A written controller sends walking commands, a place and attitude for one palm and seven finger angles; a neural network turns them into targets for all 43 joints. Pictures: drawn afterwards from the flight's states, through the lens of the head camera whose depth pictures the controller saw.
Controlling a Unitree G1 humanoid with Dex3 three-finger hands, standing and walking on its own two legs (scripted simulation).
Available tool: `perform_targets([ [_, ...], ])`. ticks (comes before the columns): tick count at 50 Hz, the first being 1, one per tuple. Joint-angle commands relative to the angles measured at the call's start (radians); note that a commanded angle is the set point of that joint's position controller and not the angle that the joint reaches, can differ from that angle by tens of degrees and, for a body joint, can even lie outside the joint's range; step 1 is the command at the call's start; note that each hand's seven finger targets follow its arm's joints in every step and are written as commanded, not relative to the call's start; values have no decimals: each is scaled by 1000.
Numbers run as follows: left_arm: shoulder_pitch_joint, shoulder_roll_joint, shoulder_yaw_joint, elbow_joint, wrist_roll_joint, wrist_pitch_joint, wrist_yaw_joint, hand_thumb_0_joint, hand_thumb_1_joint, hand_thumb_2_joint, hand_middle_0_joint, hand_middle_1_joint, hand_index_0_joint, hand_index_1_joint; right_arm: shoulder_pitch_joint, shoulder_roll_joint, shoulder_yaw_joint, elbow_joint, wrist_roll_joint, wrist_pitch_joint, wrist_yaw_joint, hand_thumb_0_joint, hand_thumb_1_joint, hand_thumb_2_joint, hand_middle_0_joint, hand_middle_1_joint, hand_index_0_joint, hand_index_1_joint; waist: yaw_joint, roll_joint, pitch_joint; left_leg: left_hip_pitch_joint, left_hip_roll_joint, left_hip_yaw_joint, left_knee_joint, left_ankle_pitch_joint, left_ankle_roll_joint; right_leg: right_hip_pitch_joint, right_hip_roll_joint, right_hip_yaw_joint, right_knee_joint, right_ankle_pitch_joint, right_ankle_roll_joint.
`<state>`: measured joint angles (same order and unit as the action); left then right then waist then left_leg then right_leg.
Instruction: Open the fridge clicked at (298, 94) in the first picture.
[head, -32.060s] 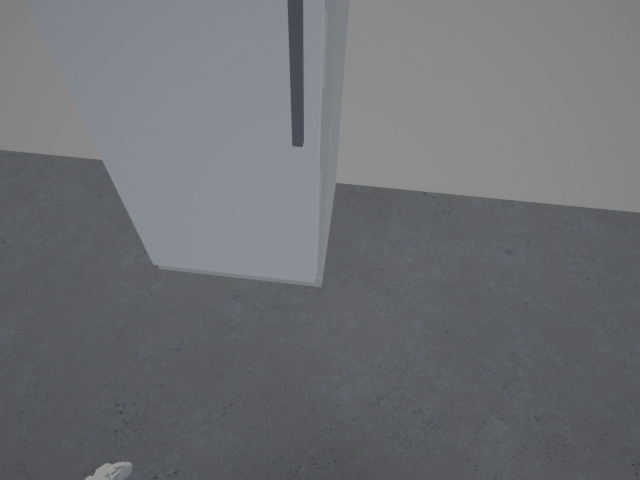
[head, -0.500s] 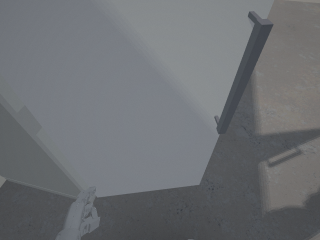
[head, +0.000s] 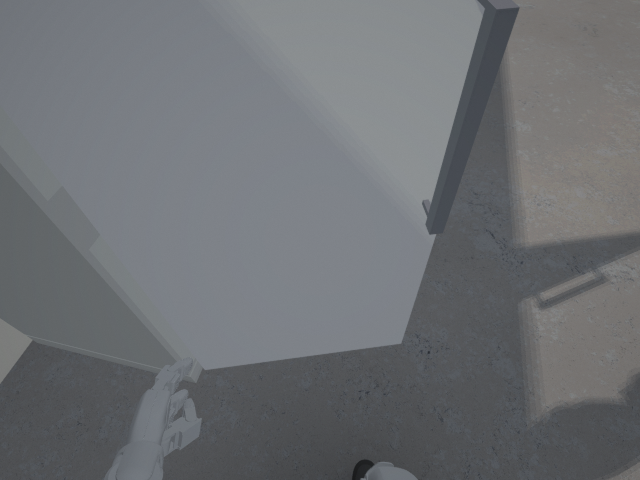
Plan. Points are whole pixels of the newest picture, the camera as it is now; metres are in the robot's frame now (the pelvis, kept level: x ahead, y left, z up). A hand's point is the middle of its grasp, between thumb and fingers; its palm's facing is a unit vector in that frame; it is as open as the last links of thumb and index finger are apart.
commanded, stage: step back with the hand held close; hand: right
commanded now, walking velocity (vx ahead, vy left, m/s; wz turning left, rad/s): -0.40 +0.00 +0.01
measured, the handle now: (453, 135) +0.53 -0.17 +0.13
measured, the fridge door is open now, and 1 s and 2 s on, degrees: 69 69 69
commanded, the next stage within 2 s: stop stepping back and stand still in 0.42 s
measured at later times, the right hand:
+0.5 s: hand out of the picture +0.13 -0.31 +0.18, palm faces +0.37 +0.85 -0.38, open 7.4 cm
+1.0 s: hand out of the picture +0.03 -0.46 +0.17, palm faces +0.43 +0.88 -0.20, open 7.5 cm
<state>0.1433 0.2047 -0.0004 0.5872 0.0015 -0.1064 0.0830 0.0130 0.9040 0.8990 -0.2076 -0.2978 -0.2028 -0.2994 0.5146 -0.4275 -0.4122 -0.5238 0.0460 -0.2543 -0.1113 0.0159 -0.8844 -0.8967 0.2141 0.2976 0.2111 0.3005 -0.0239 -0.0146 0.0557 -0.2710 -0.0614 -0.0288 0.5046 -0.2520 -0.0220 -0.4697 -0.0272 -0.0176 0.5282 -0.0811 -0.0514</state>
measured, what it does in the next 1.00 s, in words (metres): walks backwards: left foot, then left foot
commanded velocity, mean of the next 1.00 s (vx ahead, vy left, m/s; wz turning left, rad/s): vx -0.04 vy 0.10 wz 0.00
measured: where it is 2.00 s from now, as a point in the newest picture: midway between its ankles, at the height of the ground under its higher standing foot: outside the picture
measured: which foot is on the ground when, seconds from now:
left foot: down 0.00-0.18, up 0.20-0.44, down 0.46-0.56, up 0.58-0.74, down 0.76-0.90, up 0.92-1.00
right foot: down 0.00-0.72, up 0.74-0.90, down 0.92-1.00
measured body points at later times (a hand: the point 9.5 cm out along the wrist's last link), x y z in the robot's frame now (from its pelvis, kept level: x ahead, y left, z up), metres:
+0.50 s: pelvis -0.08 -0.06 -0.01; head -0.07 -0.10 +0.44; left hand +0.09 +0.17 -0.07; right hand +0.10 -0.35 +0.20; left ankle -0.19 +0.10 -0.73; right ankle +0.10 -0.08 -0.72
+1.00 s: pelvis -0.22 -0.19 -0.01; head -0.24 -0.26 +0.43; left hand -0.11 +0.07 -0.06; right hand +0.00 -0.50 +0.18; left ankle -0.22 -0.02 -0.64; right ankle -0.15 -0.26 -0.73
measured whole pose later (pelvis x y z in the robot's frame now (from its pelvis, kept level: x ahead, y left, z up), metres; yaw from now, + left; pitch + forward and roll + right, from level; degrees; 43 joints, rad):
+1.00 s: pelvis -0.22 -0.19 -0.01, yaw +5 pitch -4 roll +5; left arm 0.25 0.18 0.02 0.67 0.01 -0.12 0.05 0.01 0.91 0.90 -0.20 -0.30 -0.20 -0.30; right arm 0.29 -0.40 -0.46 -0.43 0.04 -0.16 -0.15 0.01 -0.89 -0.90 0.21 0.30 0.21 0.30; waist 0.03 0.07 0.01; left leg -0.52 -0.02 0.01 1.21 -0.46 0.02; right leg -0.39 -0.03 0.01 0.77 -0.33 -0.05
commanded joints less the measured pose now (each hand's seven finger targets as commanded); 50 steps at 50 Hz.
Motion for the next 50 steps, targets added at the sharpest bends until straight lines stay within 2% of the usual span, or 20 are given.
perform_targets([
  [1,-37,124,57,-149,2,-31,12,0,900,900,-200,-300,-200,-300,-10,-212,-169,-191,17,-70,-36,0,-900,-900,200,300,200,300,24,37,-137,-202,159,-174,-235,-233,83,187,-6,72,42,-341,37],
  [6,-19,120,48,-123,2,-15,10,0,900,900,-200,-300,-200,-300,-65,-207,-135,-186,6,-72,-55,0,-900,-900,200,300,200,300,45,82,-110,-295,212,-127,-190,14,98,283,12,74,106,-172,45],
  [10,-74,190,67,-149,20,-59,23,0,900,900,-200,-300,-200,-300,-101,-205,-189,-196,-16,-99,-31,0,-900,-900,200,300,200,300,11,-366,-168,287,-107,8,498,-156,5,-290,-336,516,-580,-850,-91],
  [19,34,109,64,-46,37,-86,-31,0,900,900,-200,-300,-200,-300,-42,-171,-100,-254,40,-74,-27,0,-900,-900,200,300,200,300,6,-230,-326,104,-20,81,-139,-285,91,376,-176,196,-405,-177,145],
  [22,69,79,50,-3,29,-61,-15,0,900,900,-200,-300,-200,-300,-147,-254,-136,-209,35,-83,-35,0,-900,-900,200,300,200,300,40,118,-252,-215,366,-169,-401,35,200,463,-49,107,261,-130,117],
  [24,-10,65,-5,-38,53,-89,-6,0,900,900,-200,-300,-200,-300,-246,-259,-133,-155,22,-89,-33,0,-900,-900,200,300,200,300,26,113,-161,-112,377,-9,-205,429,163,247,0,25,365,-276,105],
  [25,-1,88,38,-16,13,-89,4,0,900,900,-200,-300,-200,-300,-274,-177,-54,-69,18,-63,-8,0,-900,-900,200,300,200,300,53,357,-100,-122,300,32,-148,418,143,221,38,61,304,-207,86],
  [26,-47,119,40,-46,-3,-89,12,0,900,900,-200,-300,-200,-300,-267,-179,-63,-42,18,-44,3,0,-900,-900,200,300,200,300,52,329,-24,-215,256,50,-81,342,115,287,21,75,183,-94,71],
  [28,-84,155,32,-80,3,-92,16,0,900,900,-200,-300,-200,-300,-202,-166,-78,-78,42,-27,14,0,-900,-900,200,300,200,300,30,-290,-77,-126,-24,79,279,-243,23,226,-150,388,-306,-25,27],
  [29,-78,153,38,-89,7,-102,-3,0,900,900,-200,-300,-200,-300,-190,-217,-134,-152,45,-40,11,0,-900,-900,200,300,200,300,0,-355,-190,25,-71,-3,419,-403,43,143,-214,521,-501,-533,61],
  [31,-54,146,49,-108,28,-82,-27,0,900,900,-200,-300,-200,-300,-135,-257,-207,-259,44,-31,3,0,-900,-900,200,300,200,300,-23,-329,-205,138,-137,77,482,-352,71,21,-182,457,-633,-778,246],
  [34,-16,100,58,-143,26,-80,-57,0,900,900,-200,-300,-200,-300,137,-221,-200,-348,47,-17,5,0,-900,-900,200,300,200,300,-37,-339,-260,372,-141,160,175,-316,96,-33,-48,127,-507,-529,245],
  [36,22,95,65,-128,5,-51,-60,0,900,900,-200,-300,-200,-300,225,-225,-202,-348,32,8,-8,0,-900,-900,200,300,200,300,-21,43,-239,171,82,1,-193,-311,158,54,105,-84,125,-402,177],
  [37,39,105,91,-117,-6,-40,-56,0,900,900,-200,-300,-200,-300,194,-218,-220,-360,37,15,-15,0,-900,-900,200,300,200,300,-16,340,-195,-165,354,-254,-329,-344,240,97,118,25,670,-389,127],
  [39,16,84,47,-101,24,-27,-39,0,900,900,-200,-300,-200,-300,-145,-271,-254,-314,45,23,-32,0,-900,-900,200,300,200,300,74,191,-121,-369,448,-222,-309,-464,268,-11,-12,105,928,-343,77],
  [44,22,141,50,-44,1,-53,17,0,900,900,-200,-300,-200,-300,-387,-127,-22,-74,-24,41,-49,0,-900,-900,200,300,200,300,95,-132,-21,-297,206,92,184,-465,134,275,-29,-34,8,-413,15],
  [45,34,182,53,-67,4,-69,9,0,900,900,-200,-300,-200,-300,-429,-126,-3,-139,-25,21,-55,0,-900,-900,200,300,200,300,85,-526,-16,-443,27,174,583,-407,63,332,-177,351,-247,-602,-24],
  [46,5,166,47,-100,10,-93,-6,0,900,900,-200,-300,-200,-300,-471,-179,-36,-246,-34,-19,-52,0,-900,-900,200,300,200,300,60,-541,28,-459,15,35,809,-332,44,160,-339,684,-417,-770,-103],
  [48,6,130,67,-108,9,-95,-44,0,900,900,-200,-300,-200,-300,-264,-202,-96,-273,-15,-20,-25,0,-900,-900,200,300,200,300,34,-182,-20,-409,2,10,938,-181,37,67,-300,693,-444,-853,-46],
  [50,-32,126,62,-111,10,-90,-67,0,900,900,-200,-300,-200,-300,-90,-169,-86,-398,2,-7,-20,0,-900,-900,200,300,200,300,9,-195,-53,-342,5,49,817,-92,49,90,-219,455,-418,-747,99],
])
